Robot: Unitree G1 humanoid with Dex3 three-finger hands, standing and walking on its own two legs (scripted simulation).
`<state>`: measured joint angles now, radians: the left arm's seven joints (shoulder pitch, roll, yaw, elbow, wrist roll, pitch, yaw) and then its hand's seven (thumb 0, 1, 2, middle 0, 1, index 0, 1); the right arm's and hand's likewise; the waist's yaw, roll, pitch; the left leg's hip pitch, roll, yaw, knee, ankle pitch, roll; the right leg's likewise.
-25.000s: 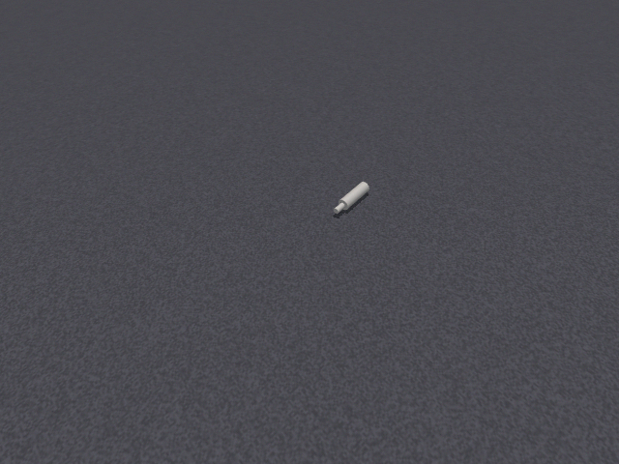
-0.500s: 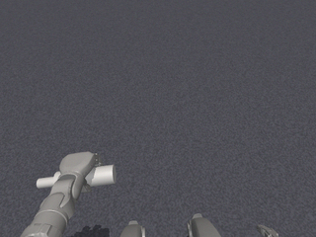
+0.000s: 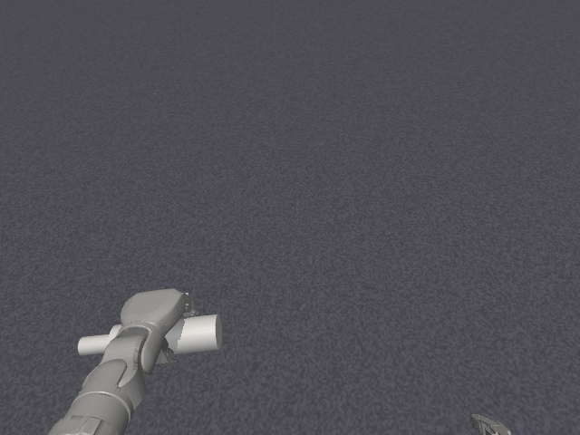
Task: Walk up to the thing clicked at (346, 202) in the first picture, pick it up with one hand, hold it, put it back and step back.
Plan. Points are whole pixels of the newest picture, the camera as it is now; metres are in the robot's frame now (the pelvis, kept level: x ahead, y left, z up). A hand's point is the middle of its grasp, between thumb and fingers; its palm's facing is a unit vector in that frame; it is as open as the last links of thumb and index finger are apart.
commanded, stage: hold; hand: left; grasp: from above
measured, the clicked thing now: (151, 338) +0.32 +0.26 -0.10
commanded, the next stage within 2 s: crouch in 1.74 s
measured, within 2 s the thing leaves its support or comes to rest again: neither
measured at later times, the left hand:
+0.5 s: hand (162, 326) +0.31 +0.22 -0.04, palm faces -0.48 -0.05 -0.88, open 8.5 cm
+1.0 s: hand (161, 327) +0.30 +0.21 -0.02, palm faces -0.46 -0.05 -0.89, open 8.6 cm
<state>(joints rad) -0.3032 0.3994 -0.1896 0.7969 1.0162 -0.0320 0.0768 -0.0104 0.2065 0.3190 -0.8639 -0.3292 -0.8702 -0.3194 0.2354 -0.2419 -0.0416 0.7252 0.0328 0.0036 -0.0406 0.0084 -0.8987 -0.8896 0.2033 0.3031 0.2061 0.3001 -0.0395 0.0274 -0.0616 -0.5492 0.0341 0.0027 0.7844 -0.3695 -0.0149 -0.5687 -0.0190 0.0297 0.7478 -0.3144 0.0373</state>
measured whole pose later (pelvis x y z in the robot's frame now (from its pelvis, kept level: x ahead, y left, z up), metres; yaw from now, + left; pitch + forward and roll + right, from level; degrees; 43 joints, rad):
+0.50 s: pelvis +0.01 +0.00 +0.01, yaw +0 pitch +5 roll +0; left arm -0.27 0.40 -0.20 0.72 1.02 -0.02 0.00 -0.01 0.21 0.31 -0.87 -0.30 -0.88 -0.29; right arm 0.22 -0.25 -0.05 0.70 0.04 0.04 -0.04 0.01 -0.89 -0.89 0.20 0.30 0.21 0.30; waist -0.02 0.03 -0.04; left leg -0.41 0.03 0.02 0.65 -0.33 -0.02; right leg -0.44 -0.02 0.04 0.64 -0.28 0.04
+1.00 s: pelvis +0.00 -0.01 +0.02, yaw -1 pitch +2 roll +0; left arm -0.25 0.40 -0.20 0.65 1.01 -0.02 -0.03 -0.01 0.19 0.35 -0.87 -0.33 -0.87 -0.32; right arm 0.20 -0.26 -0.04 0.68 0.05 0.06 -0.05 0.01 -0.90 -0.89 0.20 0.30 0.20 0.30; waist -0.01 0.04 -0.02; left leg -0.33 0.03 0.02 0.57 -0.28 -0.02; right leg -0.37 -0.02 0.04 0.57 -0.24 0.03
